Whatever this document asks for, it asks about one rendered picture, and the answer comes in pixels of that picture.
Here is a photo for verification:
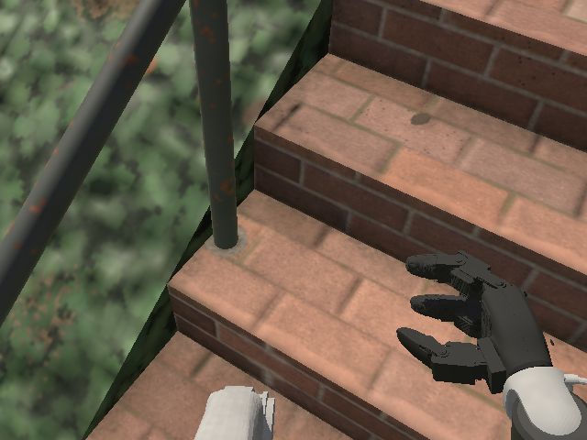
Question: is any robot left thigh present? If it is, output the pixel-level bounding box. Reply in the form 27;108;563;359
194;386;275;440

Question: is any right robot forearm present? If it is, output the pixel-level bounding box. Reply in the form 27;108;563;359
503;367;587;440

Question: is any robot right hand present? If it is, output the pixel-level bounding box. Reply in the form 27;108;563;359
396;250;554;394

